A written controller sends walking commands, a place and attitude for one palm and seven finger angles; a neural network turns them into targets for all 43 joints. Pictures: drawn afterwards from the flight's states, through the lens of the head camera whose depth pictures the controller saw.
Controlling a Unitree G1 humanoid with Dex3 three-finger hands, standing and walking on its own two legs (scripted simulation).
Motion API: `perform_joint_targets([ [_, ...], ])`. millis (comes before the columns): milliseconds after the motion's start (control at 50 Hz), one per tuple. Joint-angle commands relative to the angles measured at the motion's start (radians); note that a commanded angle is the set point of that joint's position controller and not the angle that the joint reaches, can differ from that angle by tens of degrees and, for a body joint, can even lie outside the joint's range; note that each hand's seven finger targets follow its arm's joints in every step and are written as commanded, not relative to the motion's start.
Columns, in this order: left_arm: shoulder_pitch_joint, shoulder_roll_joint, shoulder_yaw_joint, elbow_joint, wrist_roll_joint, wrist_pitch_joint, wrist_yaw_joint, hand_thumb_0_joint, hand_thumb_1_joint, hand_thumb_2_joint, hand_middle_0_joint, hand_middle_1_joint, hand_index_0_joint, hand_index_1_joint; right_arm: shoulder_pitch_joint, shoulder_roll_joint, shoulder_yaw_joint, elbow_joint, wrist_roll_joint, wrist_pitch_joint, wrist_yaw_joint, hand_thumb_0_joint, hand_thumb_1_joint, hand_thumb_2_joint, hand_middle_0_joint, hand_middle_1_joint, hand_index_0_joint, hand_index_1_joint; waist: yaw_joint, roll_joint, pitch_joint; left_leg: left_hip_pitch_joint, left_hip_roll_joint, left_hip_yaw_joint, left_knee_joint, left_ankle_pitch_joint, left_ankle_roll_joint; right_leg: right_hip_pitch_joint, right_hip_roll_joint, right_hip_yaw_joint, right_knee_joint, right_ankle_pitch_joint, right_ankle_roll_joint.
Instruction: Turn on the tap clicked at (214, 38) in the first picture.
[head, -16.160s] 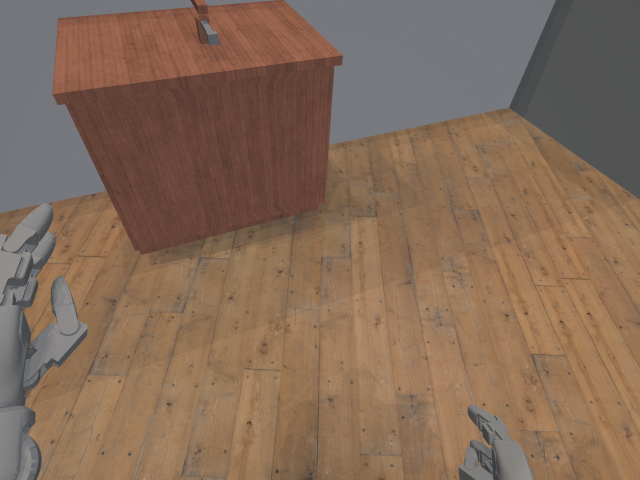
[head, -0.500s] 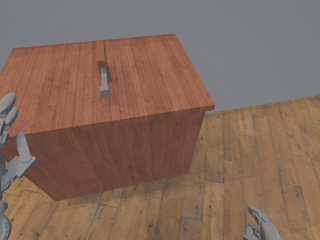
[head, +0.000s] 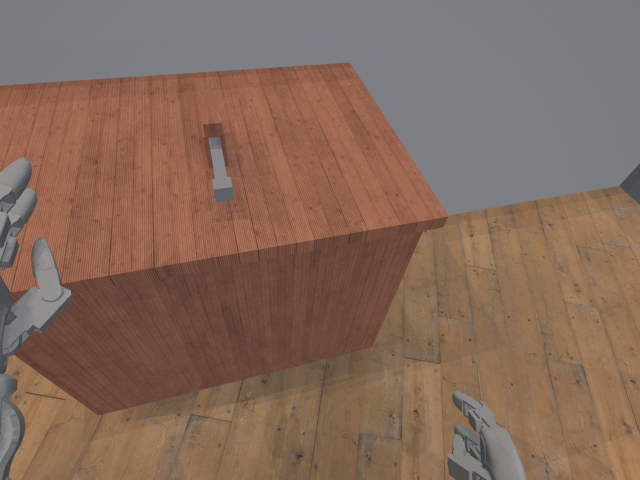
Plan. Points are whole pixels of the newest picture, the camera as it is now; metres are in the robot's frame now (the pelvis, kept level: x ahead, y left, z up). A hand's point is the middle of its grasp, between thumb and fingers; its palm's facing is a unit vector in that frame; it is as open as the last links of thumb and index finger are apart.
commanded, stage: shuffle to correct the standing spot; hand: left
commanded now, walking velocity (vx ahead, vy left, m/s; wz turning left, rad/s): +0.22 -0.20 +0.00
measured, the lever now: (223, 189) +0.50 +0.20 +0.04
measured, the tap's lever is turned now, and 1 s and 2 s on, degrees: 0 0 0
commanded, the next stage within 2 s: come to a stop and stand still in 0.96 s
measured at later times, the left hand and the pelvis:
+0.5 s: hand (132, 253) +0.28 +0.22 +0.17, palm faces +0.39 -0.87 -0.30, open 7.4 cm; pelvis +0.05 -0.02 -0.02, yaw -2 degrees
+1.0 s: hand (244, 194) +0.37 +0.13 +0.17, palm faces +0.37 -0.84 -0.39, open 7.4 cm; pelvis +0.13 -0.11 -0.02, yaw -2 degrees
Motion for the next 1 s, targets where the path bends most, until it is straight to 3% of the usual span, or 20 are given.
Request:
perform_joint_targets([
  [0, -0.072, 0.114, 0.033, -0.238, 0.019, -0.044, 0.006, 0.000, 0.900, 0.900, -0.200, -0.300, -0.200, -0.300, -0.056, -0.152, -0.071, -0.167, 0.007, -0.046, 0.011, 0.000, -0.900, -0.900, 0.200, 0.300, 0.200, 0.300, -0.040, 0.176, -0.144, 0.303, 0.315, -0.259, -0.065, 0.690, -0.010, -0.243, 0.001, -0.043, 0.074, 0.012, -0.014],
  [180, -0.044, 0.189, 0.129, -0.257, -0.001, -0.045, 0.011, 0.000, 0.900, 0.900, -0.200, -0.300, -0.200, -0.300, -0.095, -0.150, -0.065, -0.209, 0.019, -0.018, -0.008, 0.000, -0.900, -0.900, 0.200, 0.300, 0.200, 0.300, -0.003, 0.169, -0.126, -0.225, 0.234, -0.101, 0.123, 0.313, -0.070, 0.295, 0.030, -0.076, -0.171, 0.180, -0.054],
  [240, -0.044, 0.168, 0.108, -0.278, -0.024, -0.053, 0.011, 0.000, 0.900, 0.900, -0.200, -0.300, -0.200, -0.300, -0.067, -0.147, -0.090, -0.206, 0.035, -0.035, 0.008, 0.000, -0.900, -0.900, 0.200, 0.300, 0.200, 0.300, 0.001, -0.186, -0.238, -0.446, 0.039, -0.053, 0.699, -0.206, -0.093, 0.362, -0.320, 0.492, -0.304, 0.137, -0.306],
  [260, -0.027, 0.183, 0.122, -0.300, -0.023, -0.060, 0.024, 0.000, 0.900, 0.900, -0.200, -0.300, -0.200, -0.300, -0.085, -0.146, -0.086, -0.199, 0.036, -0.038, 0.005, 0.000, -0.900, -0.900, 0.200, 0.300, 0.200, 0.300, 0.016, -0.117, -0.178, -0.470, 0.083, -0.123, 0.771, -0.324, -0.080, 0.263, -0.370, 0.550, -0.359, 0.031, -0.331],
  [320, -0.102, 0.171, 0.081, -0.394, -0.002, -0.068, 0.041, 0.000, 0.900, 0.900, -0.200, -0.300, -0.200, -0.300, -0.107, -0.116, -0.047, -0.160, 0.012, -0.020, -0.005, 0.000, -0.900, -0.900, 0.200, 0.300, 0.200, 0.300, -0.007, 0.099, -0.120, -0.337, 0.154, -0.117, 0.551, -0.278, -0.067, 0.085, -0.323, 0.327, -0.312, 0.051, -0.263],
  [380, -0.106, 0.174, 0.081, -0.328, -0.007, -0.040, 0.044, 0.000, 0.900, 0.900, -0.200, -0.300, -0.200, -0.300, -0.057, -0.119, -0.053, -0.130, -0.004, -0.020, -0.032, 0.000, -0.900, -0.900, 0.200, 0.300, 0.200, 0.300, -0.042, 0.125, -0.153, 0.003, 0.054, 0.059, 0.166, -0.029, -0.090, -0.092, -0.150, 0.087, -0.208, -0.130, -0.149],
  [400, -0.115, 0.174, 0.080, -0.326, -0.010, -0.041, 0.039, 0.000, 0.900, 0.900, -0.200, -0.300, -0.200, -0.300, -0.045, -0.132, -0.063, -0.141, -0.004, -0.028, -0.046, 0.000, -0.900, -0.900, 0.200, 0.300, 0.200, 0.300, -0.048, 0.173, -0.133, 0.073, 0.106, -0.025, 0.052, -0.069, -0.063, -0.164, -0.091, 0.044, -0.072, -0.168, -0.102],
  [440, -0.140, 0.168, 0.080, -0.342, -0.006, -0.063, 0.031, 0.000, 0.900, 0.900, -0.200, -0.300, -0.200, -0.300, -0.071, -0.152, -0.075, -0.168, 0.011, -0.041, -0.047, 0.000, -0.900, -0.900, 0.200, 0.300, 0.200, 0.300, -0.040, 0.382, -0.071, 0.165, 0.491, -0.656, -0.213, 0.030, 0.132, -0.417, 0.052, -0.013, 0.402, -0.183, -0.003],
  [460, -0.132, 0.207, 0.119, -0.278, -0.005, -0.063, 0.012, 0.000, 0.900, 0.900, -0.200, -0.300, -0.200, -0.300, -0.084, -0.136, -0.073, -0.162, 0.012, -0.044, -0.036, 0.000, -0.900, -0.900, 0.200, 0.300, 0.200, 0.300, -0.040, 0.233, -0.044, 0.099, 0.519, -0.666, -0.227, 0.009, 0.153, -0.423, 0.005, 0.075, 0.509, -0.133, 0.000],
  [540, -0.097, 0.163, 0.089, -0.347, 0.032, -0.068, -0.008, 0.000, 0.900, 0.900, -0.200, -0.300, -0.200, -0.300, -0.064, -0.155, -0.098, -0.151, 0.006, -0.048, -0.006, 0.000, -0.900, -0.900, 0.200, 0.300, 0.200, 0.300, -0.018, 0.278, -0.079, 0.079, 0.421, -0.310, -0.099, 0.301, 0.109, -0.363, -0.076, 0.039, 0.394, 0.016, 0.013],
  [640, 0.016, 0.169, 0.123, -0.266, 0.024, -0.058, 0.010, 0.000, 0.900, 0.900, -0.200, -0.300, -0.200, -0.300, -0.046, -0.156, -0.091, -0.187, 0.022, -0.045, -0.007, 0.000, -0.900, -0.900, 0.200, 0.300, 0.200, 0.300, -0.017, 0.274, -0.122, -0.178, 0.313, -0.064, 0.004, 0.146, -0.003, 0.124, 0.013, -0.165, -0.081, 0.136, 0.030],
  [680, 0.003, 0.193, 0.141, -0.222, 0.019, -0.045, 0.022, 0.000, 0.900, 0.900, -0.200, -0.300, -0.200, -0.300, -0.052, -0.136, -0.085, -0.180, 0.030, -0.034, -0.014, 0.000, -0.900, -0.900, 0.200, 0.300, 0.200, 0.300, -0.001, 0.092, -0.151, -0.313, 0.221, 0.012, 0.266, -0.035, -0.051, 0.308, -0.003, -0.110, -0.186, 0.055, 0.006],
  [700, -0.011, 0.234, 0.163, -0.222, 0.020, -0.036, 0.031, 0.000, 0.900, 0.900, -0.200, -0.300, -0.200, -0.300, -0.041, -0.107, -0.083, -0.179, 0.035, -0.026, -0.016, 0.000, -0.900, -0.900, 0.200, 0.300, 0.200, 0.300, -0.003, -0.178, -0.189, -0.434, 0.104, 0.079, 0.550, -0.184, -0.083, 0.357, -0.182, 0.169, -0.287, 0.037, -0.085],
  [720, 0.005, 0.252, 0.184, -0.223, 0.015, -0.033, 0.043, 0.000, 0.900, 0.900, -0.200, -0.300, -0.200, -0.300, -0.069, -0.112, -0.076, -0.188, 0.036, -0.031, -0.020, 0.000, -0.900, -0.900, 0.200, 0.300, 0.200, 0.300, 0.010, -0.231, -0.175, -0.543, 0.084, -0.011, 0.748, -0.332, -0.093, 0.345, -0.349, 0.407, -0.324, 0.133, -0.206],
  [760, -0.026, 0.213, 0.141, -0.281, 0.009, -0.035, 0.044, 0.000, 0.900, 0.900, -0.200, -0.300, -0.200, -0.300, -0.086, -0.128, -0.079, -0.144, 0.042, -0.035, -0.016, 0.000, -0.900, -0.900, 0.200, 0.300, 0.200, 0.300, 0.005, -0.195, -0.121, -0.487, 0.156, -0.087, 0.779, -0.340, -0.088, 0.160, -0.368, 0.403, -0.343, -0.071, -0.251],
  [840, -0.057, 0.202, 0.132, -0.398, -0.003, -0.036, 0.054, 0.000, 0.900, 0.900, -0.200, -0.300, -0.200, -0.300, -0.073, -0.109, -0.055, -0.100, 0.019, -0.004, -0.035, 0.000, -0.900, -0.900, 0.200, 0.300, 0.200, 0.300, -0.064, 0.108, -0.189, -0.016, 0.082, 0.044, 0.141, -0.030, -0.100, -0.077, -0.155, -0.001, -0.048, -0.031, -0.107],
  [860, -0.066, 0.199, 0.130, -0.417, -0.004, -0.051, 0.052, 0.000, 0.900, 0.900, -0.200, -0.300, -0.200, -0.300, -0.066, -0.143, -0.074, -0.118, 0.010, -0.017, -0.043, 0.000, -0.900, -0.900, 0.200, 0.300, 0.200, 0.300, -0.065, 0.297, -0.167, 0.075, 0.181, -0.137, -0.016, -0.041, -0.057, -0.196, -0.058, -0.068, 0.188, -0.053, -0.044],
  [880, -0.069, 0.190, 0.126, -0.429, 0.003, -0.068, 0.050, 0.000, 0.900, 0.900, -0.200, -0.300, -0.200, -0.300, -0.073, -0.167, -0.096, -0.137, 0.014, -0.025, -0.039, 0.000, -0.900, -0.900, 0.200, 0.300, 0.200, 0.300, -0.047, 0.506, -0.134, 0.153, 0.438, -0.565, -0.164, 0.067, 0.063, -0.397, 0.028, -0.078, 0.434, -0.248, 0.018],
  [900, -0.094, 0.220, 0.152, -0.415, 0.020, -0.090, 0.049, 0.000, 0.900, 0.900, -0.200, -0.300, -0.200, -0.300, -0.090, -0.145, -0.100, -0.137, 0.021, -0.040, -0.031, 0.000, -0.900, -0.900, 0.200, 0.300, 0.200, 0.300, -0.033, 0.337, -0.109, 0.106, 0.492, -0.617, -0.195, 0.140, 0.143, -0.414, -0.009, 0.031, 0.537, -0.151, 0.007],
  [980, -0.044, 0.182, 0.118, -0.378, 0.039, -0.081, 0.021, 0.000, 0.900, 0.900, -0.200, -0.300, -0.200, -0.300, -0.070, -0.151, -0.109, -0.121, 0.018, -0.043, -0.001, 0.000, -0.900, -0.900, 0.200, 0.300, 0.200, 0.300, -0.033, 0.329, -0.095, 0.130, 0.417, -0.340, -0.043, 0.440, 0.104, -0.427, -0.086, 0.022, 0.410, -0.038, 0.019],
])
